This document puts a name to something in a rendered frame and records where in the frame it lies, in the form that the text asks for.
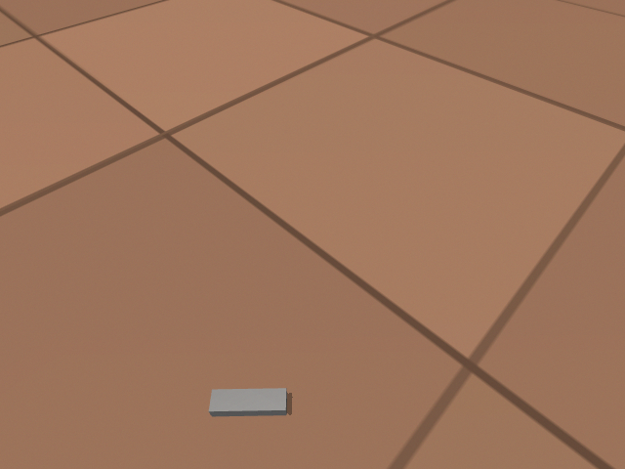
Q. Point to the carton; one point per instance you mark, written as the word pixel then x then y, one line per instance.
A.
pixel 248 402

